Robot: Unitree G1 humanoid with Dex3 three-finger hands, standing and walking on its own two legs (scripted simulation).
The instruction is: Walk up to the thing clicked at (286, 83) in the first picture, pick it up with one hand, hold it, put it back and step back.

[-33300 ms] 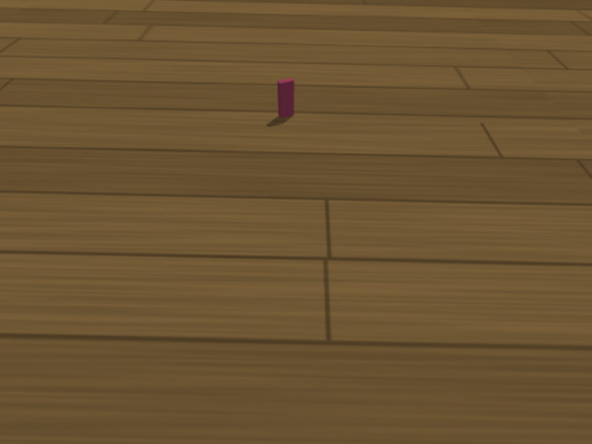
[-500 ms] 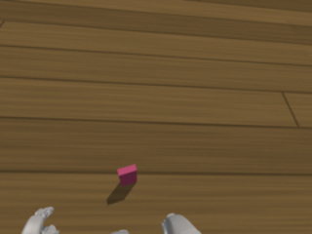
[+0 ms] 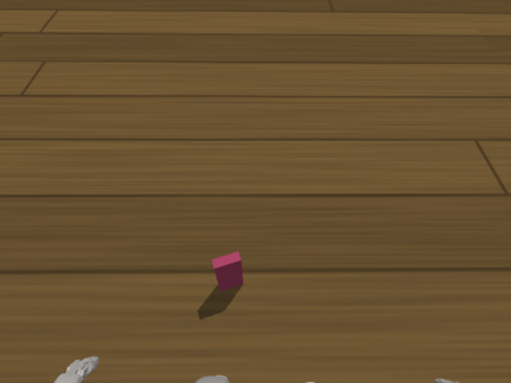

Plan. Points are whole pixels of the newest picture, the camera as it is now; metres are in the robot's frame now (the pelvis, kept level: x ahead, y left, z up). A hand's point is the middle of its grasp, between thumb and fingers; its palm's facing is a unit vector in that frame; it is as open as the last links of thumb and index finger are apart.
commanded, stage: step back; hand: left
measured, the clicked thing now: (228, 272) +0.54 +0.12 -0.64
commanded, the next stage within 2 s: none
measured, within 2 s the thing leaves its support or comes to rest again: neither
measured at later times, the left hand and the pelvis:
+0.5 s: hand out of the picture -0.06 +0.25 -0.16, palm faces -0.06 -0.92 -0.40, open 7.4 cm; pelvis -0.16 -0.02 -0.02, yaw -3 degrees
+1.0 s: hand out of the picture -0.20 +0.23 -0.15, palm faces +0.02 -0.93 -0.36, open 7.4 cm; pelvis -0.32 -0.03 +0.00, yaw +1 degrees
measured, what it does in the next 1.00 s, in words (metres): walks backwards: left foot, then right foot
